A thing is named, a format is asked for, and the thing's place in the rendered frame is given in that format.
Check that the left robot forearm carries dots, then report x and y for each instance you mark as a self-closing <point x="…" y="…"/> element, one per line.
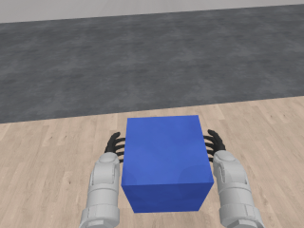
<point x="101" y="210"/>

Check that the carton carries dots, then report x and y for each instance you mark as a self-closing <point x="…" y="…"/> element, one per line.
<point x="165" y="164"/>

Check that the robot left hand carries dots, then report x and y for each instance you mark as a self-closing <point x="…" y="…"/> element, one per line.
<point x="112" y="147"/>

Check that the right robot forearm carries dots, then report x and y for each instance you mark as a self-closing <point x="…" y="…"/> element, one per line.
<point x="237" y="208"/>

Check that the robot right hand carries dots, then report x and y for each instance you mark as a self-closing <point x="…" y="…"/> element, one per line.
<point x="216" y="145"/>

